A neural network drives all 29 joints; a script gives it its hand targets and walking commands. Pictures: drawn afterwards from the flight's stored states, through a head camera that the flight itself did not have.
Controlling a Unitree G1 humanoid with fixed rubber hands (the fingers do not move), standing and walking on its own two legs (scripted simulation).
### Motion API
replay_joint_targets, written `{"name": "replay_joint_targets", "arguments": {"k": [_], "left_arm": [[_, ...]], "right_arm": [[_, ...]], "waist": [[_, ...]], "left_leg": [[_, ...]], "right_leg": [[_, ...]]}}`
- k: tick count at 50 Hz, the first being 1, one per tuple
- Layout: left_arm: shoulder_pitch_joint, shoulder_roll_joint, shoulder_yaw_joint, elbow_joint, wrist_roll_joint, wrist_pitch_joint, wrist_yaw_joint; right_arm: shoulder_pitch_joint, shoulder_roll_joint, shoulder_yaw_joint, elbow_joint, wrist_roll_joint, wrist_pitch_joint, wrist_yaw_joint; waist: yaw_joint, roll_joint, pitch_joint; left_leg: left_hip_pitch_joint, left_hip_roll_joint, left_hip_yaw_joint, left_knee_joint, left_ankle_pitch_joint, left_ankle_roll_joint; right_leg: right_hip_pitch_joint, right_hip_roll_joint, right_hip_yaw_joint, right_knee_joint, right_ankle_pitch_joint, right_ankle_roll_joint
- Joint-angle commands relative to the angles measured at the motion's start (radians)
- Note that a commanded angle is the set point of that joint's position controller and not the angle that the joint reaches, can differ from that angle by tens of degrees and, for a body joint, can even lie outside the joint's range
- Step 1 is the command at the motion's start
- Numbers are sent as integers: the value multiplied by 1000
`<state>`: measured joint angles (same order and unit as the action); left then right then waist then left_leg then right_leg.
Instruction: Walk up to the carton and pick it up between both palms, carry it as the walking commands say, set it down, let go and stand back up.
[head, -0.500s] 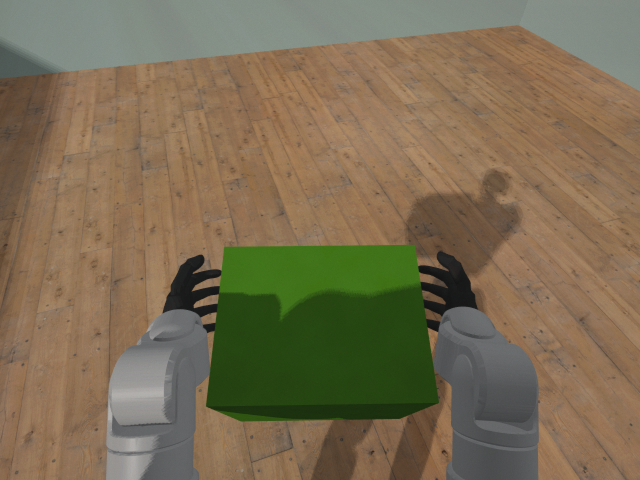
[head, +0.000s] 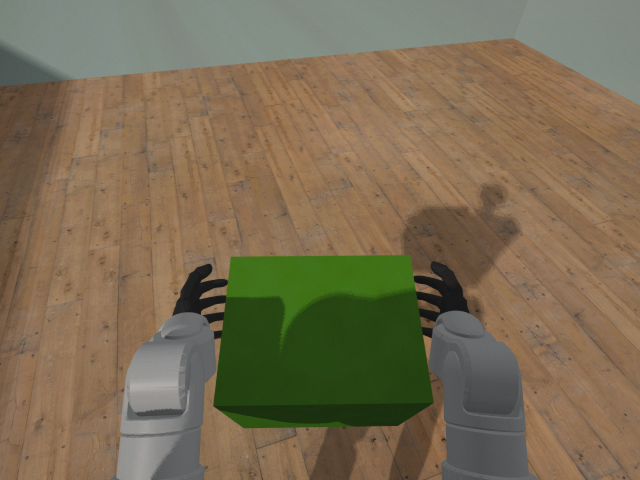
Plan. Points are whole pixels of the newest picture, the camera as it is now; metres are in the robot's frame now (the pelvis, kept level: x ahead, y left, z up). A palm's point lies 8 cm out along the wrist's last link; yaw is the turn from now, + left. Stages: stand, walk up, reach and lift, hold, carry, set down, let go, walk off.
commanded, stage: carry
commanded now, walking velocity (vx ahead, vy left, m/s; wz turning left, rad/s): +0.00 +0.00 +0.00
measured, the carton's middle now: (320, 347) +0.29 +0.00 +0.00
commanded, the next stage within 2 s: none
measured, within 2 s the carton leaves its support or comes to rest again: neither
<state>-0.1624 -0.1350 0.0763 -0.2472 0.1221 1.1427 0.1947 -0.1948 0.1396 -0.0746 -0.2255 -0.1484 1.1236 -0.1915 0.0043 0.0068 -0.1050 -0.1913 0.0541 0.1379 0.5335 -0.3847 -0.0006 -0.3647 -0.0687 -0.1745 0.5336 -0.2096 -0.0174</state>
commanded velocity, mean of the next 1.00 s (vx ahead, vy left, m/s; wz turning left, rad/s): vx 0.00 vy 0.00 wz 0.00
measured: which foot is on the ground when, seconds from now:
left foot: down 0.00-1.00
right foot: down 0.00-1.00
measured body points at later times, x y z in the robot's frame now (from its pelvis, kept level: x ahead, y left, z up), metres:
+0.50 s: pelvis -0.03 +0.00 +0.00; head -0.05 +0.00 +0.45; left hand +0.26 +0.16 +0.05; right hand +0.27 -0.15 +0.06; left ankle -0.07 +0.11 -0.73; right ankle +0.04 -0.11 -0.73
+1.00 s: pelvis -0.04 +0.01 +0.00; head -0.06 +0.01 +0.45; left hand +0.25 +0.16 +0.03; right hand +0.25 -0.14 +0.03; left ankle -0.07 +0.11 -0.73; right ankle +0.04 -0.11 -0.73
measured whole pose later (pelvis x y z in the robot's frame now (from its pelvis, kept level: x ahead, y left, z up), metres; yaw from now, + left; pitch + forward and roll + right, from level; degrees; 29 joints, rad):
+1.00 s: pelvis -0.04 +0.01 +0.00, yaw +0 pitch +2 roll +0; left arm -0.12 -0.13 0.13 0.08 0.14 0.72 0.14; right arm -0.12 0.13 -0.10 0.08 -0.13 0.72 -0.14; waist -0.01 0.00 -0.10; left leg -0.25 0.04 0.14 0.56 -0.35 0.02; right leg -0.40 -0.08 -0.16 0.50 -0.14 -0.01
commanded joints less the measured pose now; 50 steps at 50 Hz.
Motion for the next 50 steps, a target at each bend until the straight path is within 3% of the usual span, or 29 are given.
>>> {"name": "replay_joint_targets", "arguments": {"k": [1,10,32,50], "left_arm": [[-413,-863,-508,-67,-316,-62,-235],[-418,-810,-459,13,-273,-135,-233],[-374,-672,-352,179,-187,-340,-232],[-320,-587,-346,219,-158,-454,-228]], "right_arm": [[-351,855,501,-31,316,-41,236],[-360,799,464,34,286,-115,236],[-319,671,379,171,221,-320,230],[-266,581,379,199,193,-436,223]], "waist": [[-4,7,-179],[-5,6,-165],[-10,-4,-209],[-13,1,-196]], "left_leg": [[-47,94,-93,-117,204,24],[-74,95,-97,-124,175,27],[-83,95,-95,-90,222,27],[-113,95,-104,-99,195,34]], "right_leg": [[162,-83,116,-74,155,-27],[163,-83,123,-91,118,-22],[184,-92,135,-71,218,-19],[164,-91,137,-73,173,-8]]}}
